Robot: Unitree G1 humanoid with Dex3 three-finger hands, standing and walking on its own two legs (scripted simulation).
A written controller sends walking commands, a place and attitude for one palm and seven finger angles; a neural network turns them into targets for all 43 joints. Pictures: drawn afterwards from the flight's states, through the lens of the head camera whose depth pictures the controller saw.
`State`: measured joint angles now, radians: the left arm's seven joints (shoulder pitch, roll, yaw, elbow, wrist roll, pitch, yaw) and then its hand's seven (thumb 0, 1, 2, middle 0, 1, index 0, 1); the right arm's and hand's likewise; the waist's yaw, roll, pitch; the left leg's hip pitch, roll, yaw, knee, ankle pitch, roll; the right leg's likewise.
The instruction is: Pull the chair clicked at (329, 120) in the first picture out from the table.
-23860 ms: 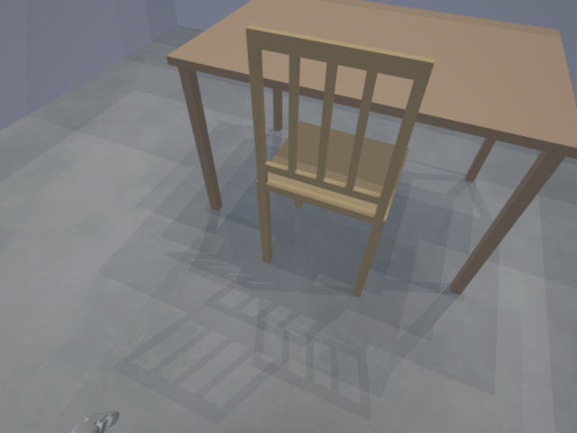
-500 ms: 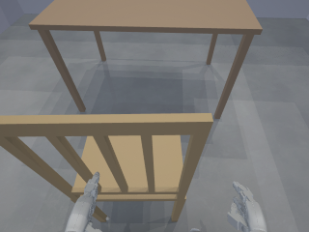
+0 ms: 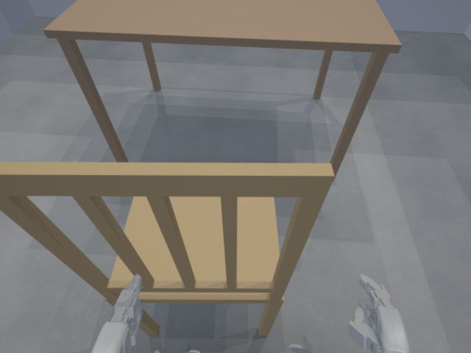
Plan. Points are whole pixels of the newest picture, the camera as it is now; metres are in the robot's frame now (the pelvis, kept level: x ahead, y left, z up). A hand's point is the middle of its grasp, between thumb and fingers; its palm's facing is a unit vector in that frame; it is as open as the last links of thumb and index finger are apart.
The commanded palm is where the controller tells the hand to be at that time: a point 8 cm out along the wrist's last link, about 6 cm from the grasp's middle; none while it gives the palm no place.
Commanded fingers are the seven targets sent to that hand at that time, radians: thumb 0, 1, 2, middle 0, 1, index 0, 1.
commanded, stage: draw the hand back to the body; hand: left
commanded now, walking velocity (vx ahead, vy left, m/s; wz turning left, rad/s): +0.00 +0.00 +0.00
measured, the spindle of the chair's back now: (177, 250) +0.29 +0.12 +0.01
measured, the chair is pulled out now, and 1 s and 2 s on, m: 0.60 0.60 0.60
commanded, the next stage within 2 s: step back with the hand held close in 1.50 s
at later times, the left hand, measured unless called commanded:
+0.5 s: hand (91, 306) +0.17 +0.18 +0.12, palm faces +0.11 -0.96 -0.25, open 17.0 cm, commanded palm +0.13 +0.24 +0.13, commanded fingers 0.00 -0.19 0.38 -0.05 -0.08 -0.05 -0.08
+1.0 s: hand (20, 270) +0.19 +0.24 +0.17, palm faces +0.40 -0.79 -0.47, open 10.7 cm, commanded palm +0.16 +0.28 +0.22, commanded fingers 0.00 0.72 0.81 -0.17 -0.26 -0.17 -0.26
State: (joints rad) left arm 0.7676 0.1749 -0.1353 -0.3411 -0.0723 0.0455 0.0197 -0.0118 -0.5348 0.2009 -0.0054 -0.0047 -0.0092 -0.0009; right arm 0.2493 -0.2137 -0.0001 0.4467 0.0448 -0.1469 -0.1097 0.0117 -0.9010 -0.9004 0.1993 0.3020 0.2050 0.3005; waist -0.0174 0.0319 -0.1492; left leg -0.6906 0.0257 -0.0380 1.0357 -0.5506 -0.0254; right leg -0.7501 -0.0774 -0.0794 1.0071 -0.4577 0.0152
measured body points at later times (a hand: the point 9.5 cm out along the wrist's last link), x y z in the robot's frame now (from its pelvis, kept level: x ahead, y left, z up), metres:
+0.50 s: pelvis +0.00 +0.00 +0.01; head +0.02 -0.02 +0.46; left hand +0.16 +0.23 +0.13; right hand +0.20 -0.22 -0.06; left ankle -0.02 +0.13 -0.67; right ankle +0.02 -0.13 -0.67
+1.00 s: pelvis +0.03 -0.01 +0.06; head +0.02 -0.04 +0.51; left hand +0.16 +0.28 +0.20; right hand +0.22 -0.22 -0.03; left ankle -0.02 +0.13 -0.67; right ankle +0.02 -0.13 -0.67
